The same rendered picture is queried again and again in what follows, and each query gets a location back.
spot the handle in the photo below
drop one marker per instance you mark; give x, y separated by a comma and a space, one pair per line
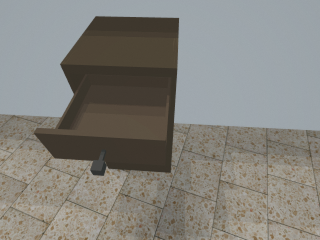
98, 167

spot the drawer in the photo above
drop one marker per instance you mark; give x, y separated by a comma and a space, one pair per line
127, 116

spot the cabinet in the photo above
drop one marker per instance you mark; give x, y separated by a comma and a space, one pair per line
129, 46

